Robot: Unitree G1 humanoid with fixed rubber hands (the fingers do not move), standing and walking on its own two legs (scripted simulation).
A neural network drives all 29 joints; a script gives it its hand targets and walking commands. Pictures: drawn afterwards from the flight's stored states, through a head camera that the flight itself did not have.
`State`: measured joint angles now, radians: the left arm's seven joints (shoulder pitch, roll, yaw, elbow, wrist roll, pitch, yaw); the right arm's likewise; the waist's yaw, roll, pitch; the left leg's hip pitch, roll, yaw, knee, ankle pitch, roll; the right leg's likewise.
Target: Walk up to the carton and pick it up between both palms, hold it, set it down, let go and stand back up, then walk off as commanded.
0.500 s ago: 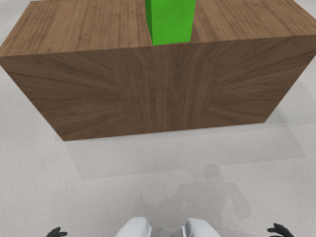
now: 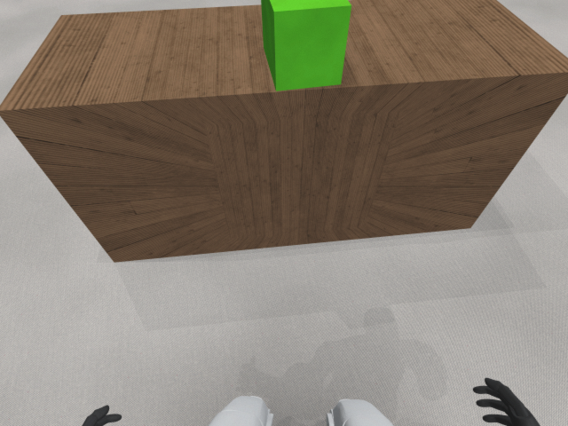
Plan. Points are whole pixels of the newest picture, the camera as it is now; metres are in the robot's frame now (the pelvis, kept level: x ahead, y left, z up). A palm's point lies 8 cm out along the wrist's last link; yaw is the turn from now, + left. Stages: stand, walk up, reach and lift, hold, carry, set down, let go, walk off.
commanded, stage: stand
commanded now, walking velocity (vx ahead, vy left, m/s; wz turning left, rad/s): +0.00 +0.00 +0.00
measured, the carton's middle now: (300, 29) +0.97 +0.01 +0.08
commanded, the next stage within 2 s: none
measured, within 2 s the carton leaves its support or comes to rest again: neither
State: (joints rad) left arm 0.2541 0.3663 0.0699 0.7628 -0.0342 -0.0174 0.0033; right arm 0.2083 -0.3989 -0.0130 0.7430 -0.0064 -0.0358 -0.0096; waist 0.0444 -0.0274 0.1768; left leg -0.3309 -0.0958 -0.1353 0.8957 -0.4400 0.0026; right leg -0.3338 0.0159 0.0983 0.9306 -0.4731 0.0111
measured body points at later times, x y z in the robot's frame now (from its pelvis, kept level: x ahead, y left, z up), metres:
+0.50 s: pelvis -0.01 +0.00 +0.00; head +0.00 +0.01 +0.45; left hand +0.07 +0.31 -0.10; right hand +0.12 -0.30 -0.09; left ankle +0.04 +0.14 -0.69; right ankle +0.03 -0.13 -0.69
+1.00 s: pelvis -0.01 +0.00 +0.01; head +0.01 +0.01 +0.45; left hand +0.07 +0.31 -0.10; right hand +0.13 -0.30 -0.08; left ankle +0.04 +0.14 -0.69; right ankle +0.03 -0.13 -0.69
